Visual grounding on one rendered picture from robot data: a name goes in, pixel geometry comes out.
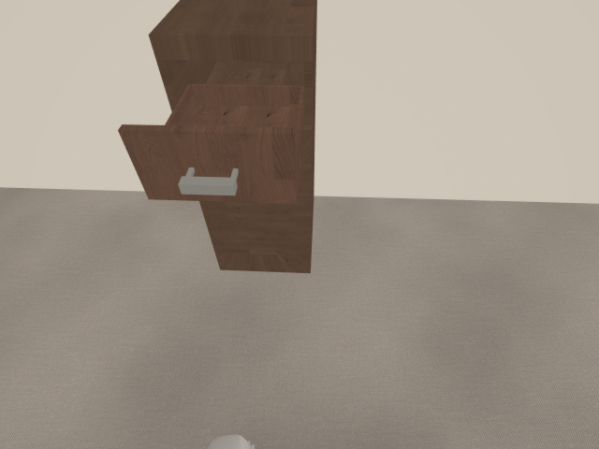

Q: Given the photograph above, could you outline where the cabinet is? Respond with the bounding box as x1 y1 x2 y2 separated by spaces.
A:
149 0 317 273

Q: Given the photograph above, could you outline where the handle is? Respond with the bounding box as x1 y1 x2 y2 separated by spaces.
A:
178 167 239 196

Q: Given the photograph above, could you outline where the drawer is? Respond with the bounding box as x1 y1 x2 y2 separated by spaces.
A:
118 84 304 204

